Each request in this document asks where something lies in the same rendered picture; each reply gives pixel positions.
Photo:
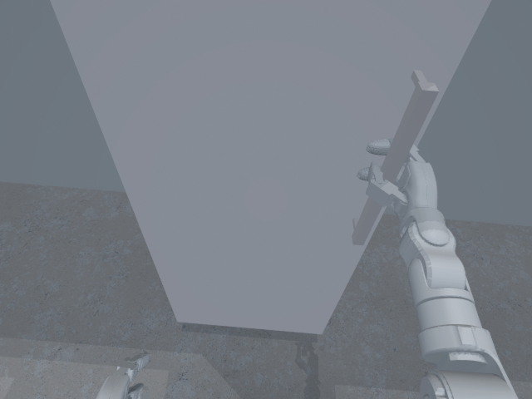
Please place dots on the right robot upper arm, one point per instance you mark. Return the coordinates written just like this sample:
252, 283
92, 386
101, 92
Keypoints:
441, 384

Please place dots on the robot right forearm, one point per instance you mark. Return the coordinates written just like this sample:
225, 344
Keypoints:
451, 334

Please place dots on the fridge door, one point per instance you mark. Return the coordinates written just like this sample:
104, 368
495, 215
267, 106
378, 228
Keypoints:
238, 128

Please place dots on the handle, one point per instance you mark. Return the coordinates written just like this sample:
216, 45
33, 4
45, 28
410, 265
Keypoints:
416, 112

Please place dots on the left robot hand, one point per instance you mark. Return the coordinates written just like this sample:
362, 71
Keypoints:
116, 386

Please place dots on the right robot hand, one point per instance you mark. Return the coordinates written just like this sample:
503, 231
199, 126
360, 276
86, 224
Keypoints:
415, 187

